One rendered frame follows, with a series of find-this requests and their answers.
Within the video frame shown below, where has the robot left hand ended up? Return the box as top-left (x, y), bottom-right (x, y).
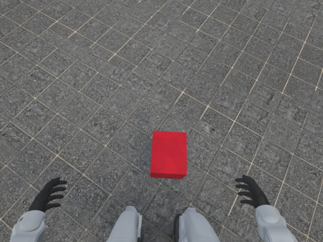
top-left (28, 177), bottom-right (67, 212)

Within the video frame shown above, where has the robot right hand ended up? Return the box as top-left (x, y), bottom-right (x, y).
top-left (235, 175), bottom-right (270, 208)

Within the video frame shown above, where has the left robot thigh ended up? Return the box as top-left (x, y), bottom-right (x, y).
top-left (106, 210), bottom-right (142, 242)

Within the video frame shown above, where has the robot right shin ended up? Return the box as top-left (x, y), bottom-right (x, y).
top-left (179, 208), bottom-right (196, 242)

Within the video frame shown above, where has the robot left forearm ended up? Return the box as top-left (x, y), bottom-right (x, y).
top-left (10, 210), bottom-right (46, 242)

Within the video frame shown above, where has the robot right forearm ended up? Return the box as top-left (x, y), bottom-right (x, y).
top-left (255, 205), bottom-right (298, 242)

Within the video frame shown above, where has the carton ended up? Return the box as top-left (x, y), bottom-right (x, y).
top-left (150, 131), bottom-right (187, 179)

